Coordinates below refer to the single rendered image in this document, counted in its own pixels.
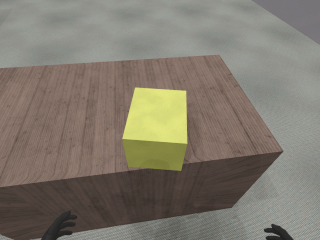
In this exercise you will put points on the pedestal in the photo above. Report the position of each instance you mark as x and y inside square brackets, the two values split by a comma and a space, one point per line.
[61, 144]

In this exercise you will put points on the robot left hand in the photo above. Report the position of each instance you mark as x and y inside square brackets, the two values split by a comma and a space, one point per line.
[53, 232]

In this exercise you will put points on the carton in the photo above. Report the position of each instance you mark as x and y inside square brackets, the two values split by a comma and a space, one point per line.
[155, 134]

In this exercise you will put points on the robot right hand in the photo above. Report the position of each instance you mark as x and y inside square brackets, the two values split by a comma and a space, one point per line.
[282, 233]

